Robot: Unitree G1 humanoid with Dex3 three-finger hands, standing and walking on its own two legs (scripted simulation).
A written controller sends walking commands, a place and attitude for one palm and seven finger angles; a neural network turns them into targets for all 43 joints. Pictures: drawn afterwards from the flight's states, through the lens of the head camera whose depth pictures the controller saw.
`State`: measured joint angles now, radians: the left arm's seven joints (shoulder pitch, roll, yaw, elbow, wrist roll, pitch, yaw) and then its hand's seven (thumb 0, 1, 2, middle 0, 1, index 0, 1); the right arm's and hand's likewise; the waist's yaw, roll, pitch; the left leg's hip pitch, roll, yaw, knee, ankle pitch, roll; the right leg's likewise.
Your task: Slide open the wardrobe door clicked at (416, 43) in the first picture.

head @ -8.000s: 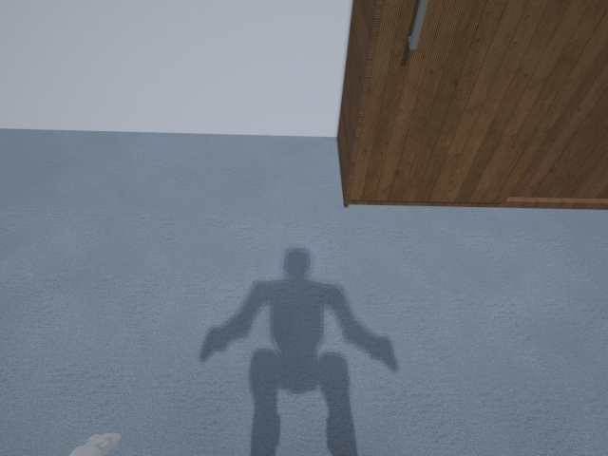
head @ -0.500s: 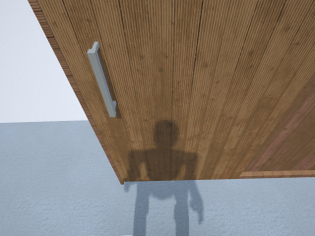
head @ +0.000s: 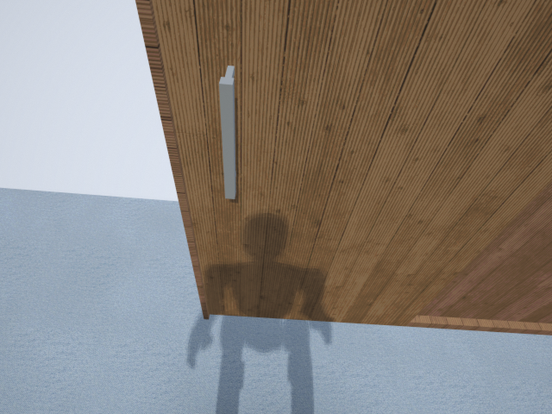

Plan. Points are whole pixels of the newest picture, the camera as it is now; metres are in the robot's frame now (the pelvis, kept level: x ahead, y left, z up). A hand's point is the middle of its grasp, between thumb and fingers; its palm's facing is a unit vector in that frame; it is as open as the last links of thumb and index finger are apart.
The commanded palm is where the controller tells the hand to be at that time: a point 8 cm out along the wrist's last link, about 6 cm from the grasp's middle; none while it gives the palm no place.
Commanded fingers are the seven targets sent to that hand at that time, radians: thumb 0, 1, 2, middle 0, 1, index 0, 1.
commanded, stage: come to a stop and stand still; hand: left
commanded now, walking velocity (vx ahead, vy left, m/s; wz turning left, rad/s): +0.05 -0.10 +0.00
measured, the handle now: (230, 139) +0.51 +0.13 +0.11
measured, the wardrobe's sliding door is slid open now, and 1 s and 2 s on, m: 0.00 0.00 0.00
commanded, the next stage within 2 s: look again from close up in 1.34 s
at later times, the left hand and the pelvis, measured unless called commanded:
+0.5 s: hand out of the picture -0.03 +0.10 -0.18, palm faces +0.03 -0.99 -0.15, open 7.4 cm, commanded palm none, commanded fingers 0.00 0.90 0.90 -0.20 -0.30 -0.20 -0.30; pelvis -0.02 -0.05 +0.00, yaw +0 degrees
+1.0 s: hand out of the picture -0.02 +0.18 -0.19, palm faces +0.06 -0.98 -0.18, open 7.4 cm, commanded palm none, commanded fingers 0.00 0.90 0.90 -0.20 -0.30 -0.20 -0.30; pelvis -0.03 +0.01 -0.01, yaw +1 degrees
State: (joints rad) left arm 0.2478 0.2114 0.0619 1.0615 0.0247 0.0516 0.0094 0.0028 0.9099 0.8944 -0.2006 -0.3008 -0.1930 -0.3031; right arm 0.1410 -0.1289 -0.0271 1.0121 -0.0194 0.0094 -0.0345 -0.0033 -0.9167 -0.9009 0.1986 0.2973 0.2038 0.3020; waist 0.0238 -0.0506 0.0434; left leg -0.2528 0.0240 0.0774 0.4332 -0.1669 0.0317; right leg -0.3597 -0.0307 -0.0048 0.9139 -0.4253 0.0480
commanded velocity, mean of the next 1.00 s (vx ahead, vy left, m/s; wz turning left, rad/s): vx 0.01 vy -0.01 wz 0.00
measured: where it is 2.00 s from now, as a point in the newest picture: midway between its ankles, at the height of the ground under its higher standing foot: outside the picture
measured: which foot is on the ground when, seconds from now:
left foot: down 0.00-1.00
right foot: up 0.00-0.18, down 0.20-1.00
